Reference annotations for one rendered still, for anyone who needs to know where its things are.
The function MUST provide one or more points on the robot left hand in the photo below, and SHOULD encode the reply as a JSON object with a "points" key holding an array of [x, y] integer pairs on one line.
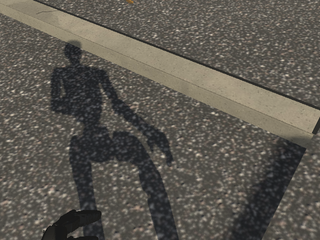
{"points": [[69, 222]]}

